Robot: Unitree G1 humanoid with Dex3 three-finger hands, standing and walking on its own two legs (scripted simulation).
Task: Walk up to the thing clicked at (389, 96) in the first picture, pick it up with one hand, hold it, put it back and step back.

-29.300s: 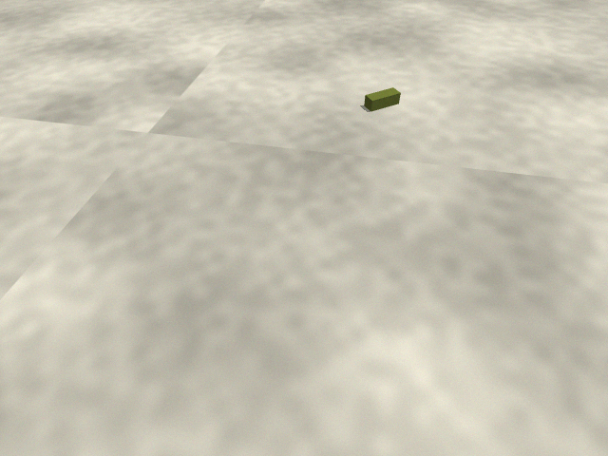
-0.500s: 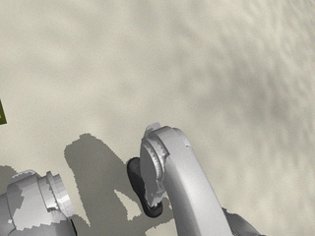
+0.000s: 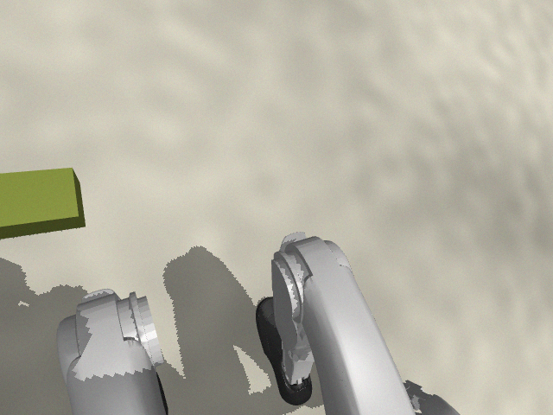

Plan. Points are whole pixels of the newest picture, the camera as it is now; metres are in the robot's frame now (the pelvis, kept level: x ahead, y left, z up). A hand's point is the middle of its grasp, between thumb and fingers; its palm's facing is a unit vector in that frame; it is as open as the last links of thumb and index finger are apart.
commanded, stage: withdraw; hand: left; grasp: from above
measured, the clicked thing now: (2, 207) +0.47 +0.31 -0.28
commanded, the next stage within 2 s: home in 0.52 s
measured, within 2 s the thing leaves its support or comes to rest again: neither
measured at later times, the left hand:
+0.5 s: hand out of the picture +0.44 +0.32 -0.12, palm faces -0.48 -0.09 -0.87, open 13.7 cm
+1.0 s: hand out of the picture +0.42 +0.34 -0.04, palm faces -0.35 -0.35 -0.87, open 11.7 cm
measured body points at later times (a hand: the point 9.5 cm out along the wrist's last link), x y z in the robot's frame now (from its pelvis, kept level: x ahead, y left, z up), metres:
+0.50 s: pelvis -0.02 -0.01 +0.02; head +0.21 +0.08 +0.40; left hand +0.47 +0.32 -0.07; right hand +0.05 -0.30 -0.05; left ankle +0.05 +0.12 -0.29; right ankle +0.12 -0.14 -0.29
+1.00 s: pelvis +0.00 +0.00 +0.08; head +0.21 +0.06 +0.46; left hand +0.44 +0.35 +0.01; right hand +0.07 -0.26 -0.04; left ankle +0.05 +0.12 -0.29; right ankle +0.12 -0.14 -0.29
